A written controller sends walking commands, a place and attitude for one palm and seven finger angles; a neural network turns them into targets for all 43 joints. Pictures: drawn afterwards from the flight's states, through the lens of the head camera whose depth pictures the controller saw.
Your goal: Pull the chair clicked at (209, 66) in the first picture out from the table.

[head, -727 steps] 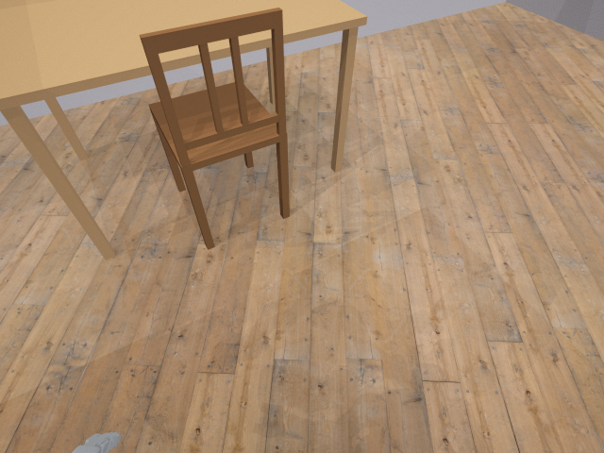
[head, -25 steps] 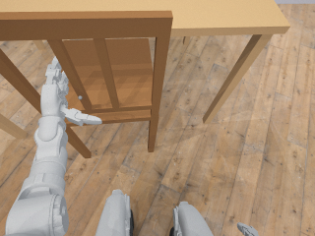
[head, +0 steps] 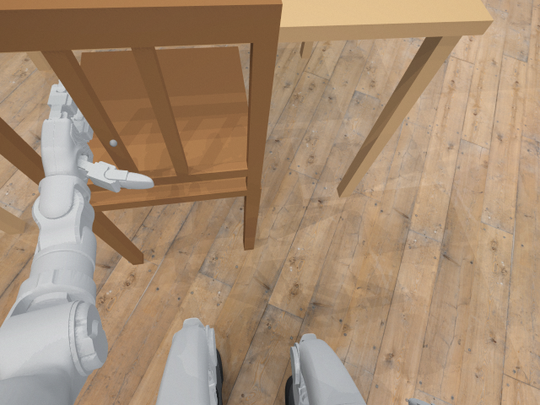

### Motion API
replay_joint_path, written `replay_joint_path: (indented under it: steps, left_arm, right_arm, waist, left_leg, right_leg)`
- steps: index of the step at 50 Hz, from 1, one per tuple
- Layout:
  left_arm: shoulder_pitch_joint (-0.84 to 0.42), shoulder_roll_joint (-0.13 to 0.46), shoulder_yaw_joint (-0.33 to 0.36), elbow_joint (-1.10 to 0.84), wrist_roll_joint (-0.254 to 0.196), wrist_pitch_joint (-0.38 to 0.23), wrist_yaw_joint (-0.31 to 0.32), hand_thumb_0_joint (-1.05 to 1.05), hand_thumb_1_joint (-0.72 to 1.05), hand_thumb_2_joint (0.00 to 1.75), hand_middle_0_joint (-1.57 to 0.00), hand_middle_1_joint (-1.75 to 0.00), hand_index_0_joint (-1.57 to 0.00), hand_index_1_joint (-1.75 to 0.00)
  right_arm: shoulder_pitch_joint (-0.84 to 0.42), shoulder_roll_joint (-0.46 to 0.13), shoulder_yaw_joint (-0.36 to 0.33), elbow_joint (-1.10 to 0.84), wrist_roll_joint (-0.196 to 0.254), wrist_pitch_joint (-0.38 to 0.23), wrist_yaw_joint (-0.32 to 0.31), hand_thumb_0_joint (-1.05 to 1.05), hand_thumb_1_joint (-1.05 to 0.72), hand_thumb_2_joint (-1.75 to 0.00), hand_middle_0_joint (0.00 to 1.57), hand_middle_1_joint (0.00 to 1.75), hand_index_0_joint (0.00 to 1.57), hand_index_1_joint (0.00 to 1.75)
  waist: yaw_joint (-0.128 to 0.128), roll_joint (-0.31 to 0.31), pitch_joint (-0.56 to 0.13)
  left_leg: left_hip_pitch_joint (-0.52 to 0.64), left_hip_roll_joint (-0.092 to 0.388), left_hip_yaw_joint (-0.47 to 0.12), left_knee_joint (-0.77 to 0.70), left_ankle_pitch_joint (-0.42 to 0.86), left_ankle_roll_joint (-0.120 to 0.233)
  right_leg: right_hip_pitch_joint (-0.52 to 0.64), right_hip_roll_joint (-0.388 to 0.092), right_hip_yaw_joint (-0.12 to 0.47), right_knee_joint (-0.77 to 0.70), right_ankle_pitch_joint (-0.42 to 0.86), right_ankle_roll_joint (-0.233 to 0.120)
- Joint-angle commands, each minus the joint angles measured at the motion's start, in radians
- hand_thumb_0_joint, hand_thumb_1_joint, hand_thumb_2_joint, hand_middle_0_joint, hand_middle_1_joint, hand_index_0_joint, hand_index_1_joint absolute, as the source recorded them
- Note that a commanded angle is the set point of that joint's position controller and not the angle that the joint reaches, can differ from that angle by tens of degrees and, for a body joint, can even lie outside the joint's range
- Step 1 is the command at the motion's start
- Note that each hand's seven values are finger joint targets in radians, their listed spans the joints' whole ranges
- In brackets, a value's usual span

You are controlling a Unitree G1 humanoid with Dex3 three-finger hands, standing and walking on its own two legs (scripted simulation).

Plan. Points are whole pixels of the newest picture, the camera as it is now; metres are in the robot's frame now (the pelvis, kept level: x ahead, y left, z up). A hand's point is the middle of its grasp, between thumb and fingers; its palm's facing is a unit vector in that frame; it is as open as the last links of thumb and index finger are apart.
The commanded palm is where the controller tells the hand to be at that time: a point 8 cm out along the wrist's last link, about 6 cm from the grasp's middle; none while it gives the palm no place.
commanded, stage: push the fingers through the gap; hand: left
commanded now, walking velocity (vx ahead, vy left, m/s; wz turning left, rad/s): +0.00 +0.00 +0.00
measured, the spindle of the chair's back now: (103, 127) +0.50 +0.23 +0.04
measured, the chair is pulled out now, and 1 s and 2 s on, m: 0.00 0.00 0.05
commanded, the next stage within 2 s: hook a spindle and tug to test in 0.14 s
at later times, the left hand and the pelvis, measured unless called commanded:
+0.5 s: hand (111, 143) +0.47 +0.21 +0.04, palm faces +0.12 -0.99 -0.02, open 16.2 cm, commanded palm +0.45 +0.24 +0.04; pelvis +0.00 +0.00 +0.00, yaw +0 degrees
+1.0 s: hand (116, 142) +0.48 +0.21 +0.04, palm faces +0.12 -0.99 -0.03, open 7.5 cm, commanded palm +0.46 +0.24 +0.04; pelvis +0.00 +0.00 +0.00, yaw +0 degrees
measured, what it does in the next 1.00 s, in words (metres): stands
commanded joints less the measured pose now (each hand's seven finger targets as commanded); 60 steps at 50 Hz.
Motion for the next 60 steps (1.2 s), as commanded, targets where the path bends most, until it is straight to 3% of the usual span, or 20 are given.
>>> replay_joint_path:
  steps: [1, 6, 12, 16, 18, 21, 25, 27, 34, 37, 39, 42, 43, 45, 50, 52, 54, 56, 58, 60]
  left_arm:
    - [-0.34, 0.224, 0.014, -0.256, -0.019, -0.072, 0.008, 0.0, -0.5, 0.3, -0.06, -0.08, -0.06, -0.08]
    - [-0.346, 0.22, 0.004, -0.229, -0.018, -0.068, 0.005, 0.0, -0.5, 0.3, -0.06, -0.08, -0.06, -0.08]
    - [-0.35, 0.191, -0.016, -0.236, -0.018, -0.074, 0.01, 0.0, -0.5, 0.3, -0.06, -0.08, -0.06, -0.08]
    - [-0.36, 0.165, -0.036, -0.209, -0.012, -0.07, 0.023, 0.0, -0.5, 0.3, -0.13, -0.3, -0.13, -0.3]
    - [-0.354, 0.2, -0.006, -0.179, -0.009, -0.071, 0.028, 0.0, -0.5, 0.3, -0.17, -0.41, -0.17, -0.41]
    - [-0.358, 0.232, 0.021, -0.225, -0.008, -0.089, 0.028, 0.0, -0.5, 0.3, -0.22, -0.57, -0.22, -0.57]
    - [-0.341, 0.174, -0.027, -0.256, -0.013, -0.09, 0.02, 0.0, -0.5, 0.3, -0.29, -0.79, -0.29, -0.79]
    - [-0.345, 0.175, -0.025, -0.226, -0.015, -0.076, 0.021, 0.0, -0.5, 0.3, -0.32, -0.9, -0.32, -0.9]
    - [-0.398, 0.184, -0.022, -0.207, -0.01, -0.082, 0.028, 0.0, -0.11, 0.47, -0.45, -1.29, -0.45, -1.29]
    - [-0.38, 0.212, 0.002, -0.227, -0.012, -0.095, 0.029, 0.0, 0.06, 0.54, -0.5, -1.45, -0.5, -1.45]
    - [-0.361, 0.194, -0.014, -0.22, -0.009, -0.092, 0.023, 0.0, 0.17, 0.59, -0.5, -1.45, -0.5, -1.45]
    - [-0.366, 0.189, -0.016, -0.161, -0.013, -0.073, 0.02, 0.0, 0.34, 0.66, -0.5, -1.45, -0.5, -1.45]
    - [-0.398, 0.184, -0.026, -0.17, -0.011, -0.076, 0.021, 0.0, 0.4, 0.68, -0.5, -1.45, -0.5, -1.45]
    - [-0.387, 0.208, -0.003, -0.218, -0.011, -0.082, 0.027, 0.0, 0.51, 0.73, -0.5, -1.45, -0.5, -1.45]
    - [-0.428, 0.194, -0.022, -0.179, -0.001, -0.084, 0.038, 0.0, 0.79, 0.85, -0.5, -1.45, -0.5, -1.45]
    - [-0.411, 0.219, 0.004, -0.184, -0.003, -0.086, 0.04, 0.0, 0.9, 0.9, -0.5, -1.45, -0.5, -1.45]
    - [-0.409, 0.222, 0.002, -0.237, 0.002, -0.097, 0.041, 0.0, 0.9, 0.9, -0.5, -1.45, -0.5, -1.45]
    - [-0.333, 0.181, -0.014, -0.228, -0.007, -0.084, 0.038, 0.0, 0.9, 0.9, -0.5, -1.45, -0.5, -1.45]
    - [-0.288, 0.188, 0.0, -0.183, -0.011, -0.066, 0.038, 0.0, 0.9, 0.9, -0.5, -1.45, -0.5, -1.45]
    - [-0.3, 0.212, 0.021, -0.242, -0.021, -0.068, 0.046, 0.0, 0.9, 0.9, -0.5, -1.45, -0.5, -1.45]
  right_arm:
    - [0.119, -0.169, -0.064, -0.073, 0.002, -0.024, -0.007, 0.0, -0.9, -0.9, 0.2, 0.3, 0.2, 0.3]
    - [0.125, -0.174, -0.064, -0.06, 0.003, -0.025, -0.011, 0.0, -0.9, -0.9, 0.2, 0.3, 0.2, 0.3]
    - [0.125, -0.174, -0.066, -0.058, 0.0, -0.029, -0.01, 0.0, -0.9, -0.9, 0.2, 0.3, 0.2, 0.3]
    - [0.121, -0.172, -0.066, -0.059, 0.0, -0.026, -0.006, 0.0, -0.9, -0.9, 0.2, 0.3, 0.2, 0.3]
    - [0.123, -0.176, -0.062, -0.059, -0.001, -0.024, -0.007, 0.0, -0.9, -0.9, 0.2, 0.3, 0.2, 0.3]
    - [0.117, -0.173, -0.063, -0.07, -0.005, -0.021, -0.007, 0.0, -0.9, -0.9, 0.2, 0.3, 0.2, 0.3]
    - [0.112, -0.168, -0.065, -0.077, -0.003, -0.02, -0.002, 0.0, -0.9, -0.9, 0.2, 0.3, 0.2, 0.3]
    - [0.115, -0.172, -0.066, -0.07, -0.001, -0.017, -0.004, 0.0, -0.9, -0.9, 0.2, 0.3, 0.2, 0.3]
    - [0.115, -0.169, -0.06, -0.061, -0.002, -0.022, -0.01, 0.0, -0.9, -0.9, 0.2, 0.3, 0.2, 0.3]
    - [0.115, -0.17, -0.061, -0.064, -0.006, -0.025, -0.009, 0.0, -0.9, -0.9, 0.2, 0.3, 0.2, 0.3]
    - [0.115, -0.169, -0.06, -0.066, -0.005, -0.024, -0.006, 0.0, -0.9, -0.9, 0.2, 0.3, 0.2, 0.3]
    - [0.117, -0.172, -0.06, -0.061, -0.001, -0.019, -0.008, 0.0, -0.9, -0.9, 0.2, 0.3, 0.2, 0.3]
    - [0.118, -0.172, -0.059, -0.06, 0.0, -0.021, -0.009, 0.0, -0.9, -0.9, 0.2, 0.3, 0.2, 0.3]
    - [0.119, -0.173, -0.062, -0.066, -0.003, -0.021, -0.008, 0.0, -0.9, -0.9, 0.2, 0.3, 0.2, 0.3]
    - [0.126, -0.173, -0.059, -0.055, -0.004, -0.018, -0.009, 0.0, -0.9, -0.9, 0.2, 0.3, 0.2, 0.3]
    - [0.127, -0.174, -0.06, -0.058, -0.007, -0.018, -0.009, 0.0, -0.9, -0.9, 0.2, 0.3, 0.2, 0.3]
    - [0.127, -0.173, -0.061, -0.067, -0.008, -0.018, -0.006, 0.0, -0.9, -0.9, 0.2, 0.3, 0.2, 0.3]
    - [0.127, -0.167, -0.064, -0.069, -0.006, -0.015, -0.001, 0.0, -0.9, -0.9, 0.2, 0.3, 0.2, 0.3]
    - [0.127, -0.172, -0.062, -0.071, -0.001, -0.01, -0.001, 0.0, -0.9, -0.9, 0.2, 0.3, 0.2, 0.3]
    - [0.117, -0.169, -0.061, -0.079, 0.0, -0.009, -0.002, 0.0, -0.9, -0.9, 0.2, 0.3, 0.2, 0.3]
  waist:
    - [-0.008, 0.083, -0.531]
    - [-0.014, 0.088, -0.484]
    - [-0.017, 0.103, -0.507]
    - [-0.026, 0.093, -0.476]
    - [-0.021, 0.083, -0.456]
    - [-0.006, 0.096, -0.513]
    - [-0.011, 0.127, -0.526]
    - [-0.02, 0.079, -0.493]
    - [-0.029, 0.095, -0.471]
    - [-0.014, 0.092, -0.524]
    - [-0.012, 0.117, -0.524]
    - [-0.024, 0.07, -0.456]
    - [-0.031, 0.087, -0.46]
    - [-0.013, 0.117, -0.522]
    - [-0.035, 0.096, -0.479]
    - [-0.022, 0.095, -0.505]
    - [-0.012, 0.138, -0.558]
    - [-0.01, 0.106, -0.553]
    - [-0.011, 0.059, -0.506]
    - [0.0, 0.073, -0.516]
  left_leg:
    - [0.61, -0.046, -0.05, -0.111, 0.265, 0.016]
    - [0.613, -0.042, -0.056, -0.123, 0.228, 0.011]
    - [0.662, -0.042, -0.068, -0.13, 0.262, 0.008]
    - [0.658, -0.042, -0.074, -0.137, 0.236, 0.008]
    - [0.63, -0.043, -0.068, -0.131, 0.229, 0.011]
    - [0.633, -0.046, -0.056, -0.119, 0.267, 0.011]
    - [0.695, -0.041, -0.073, -0.13, 0.297, 0.003]
    - [0.656, -0.041, -0.07, -0.131, 0.263, 0.007]
    - [0.631, -0.043, -0.066, -0.127, 0.222, 0.01]
    - [0.635, -0.046, -0.062, -0.119, 0.25, 0.011]
    - [0.657, -0.045, -0.068, -0.124, 0.264, 0.007]
    - [0.596, -0.043, -0.064, -0.128, 0.195, 0.011]
    - [0.612, -0.042, -0.067, -0.127, 0.202, 0.012]
    - [0.645, -0.044, -0.065, -0.124, 0.236, 0.009]
    - [0.624, -0.04, -0.071, -0.124, 0.213, 0.01]
    - [0.617, -0.044, -0.063, -0.118, 0.227, 0.011]
    - [0.673, -0.043, -0.069, -0.121, 0.282, 0.008]
    - [0.677, -0.043, -0.067, -0.126, 0.298, 0.007]
    - [0.626, -0.044, -0.062, -0.128, 0.269, 0.011]
    - [0.606, -0.048, -0.045, -0.128, 0.261, 0.013]
  right_leg:
    - [0.062, 0.028, 0.018, -0.213, 0.338, -0.031]
    - [0.028, 0.028, 0.013, -0.222, 0.292, -0.033]
    - [0.012, 0.027, 0.004, -0.221, 0.303, -0.035]
    - [-0.012, 0.027, -0.002, -0.224, 0.277, -0.035]
    - [-0.008, 0.028, 0.001, -0.22, 0.276, -0.036]
    - [0.036, 0.025, 0.009, -0.211, 0.321, -0.036]
    - [0.007, 0.027, 0.0, -0.209, 0.322, -0.039]
    - [0.013, 0.026, 0.0, -0.218, 0.305, -0.035]
    - [-0.008, 0.025, 0.004, -0.22, 0.272, -0.034]
    - [0.033, 0.027, 0.01, -0.214, 0.302, -0.036]
    - [0.013, 0.026, 0.002, -0.208, 0.301, -0.037]
    - [0.002, 0.027, 0.005, -0.223, 0.255, -0.034]
    - [-0.01, 0.027, 0.004, -0.218, 0.259, -0.035]
    - [0.012, 0.027, 0.007, -0.215, 0.282, -0.037]
    - [-0.019, 0.027, 0.003, -0.213, 0.261, -0.034]
    - [0.013, 0.028, 0.008, -0.215, 0.278, -0.035]
    - [0.016, 0.028, 0.006, -0.204, 0.313, -0.037]
    - [0.035, 0.03, 0.004, -0.213, 0.336, -0.036]
    - [0.039, 0.031, 0.004, -0.212, 0.326, -0.033]
    - [0.078, 0.028, 0.016, -0.221, 0.341, -0.029]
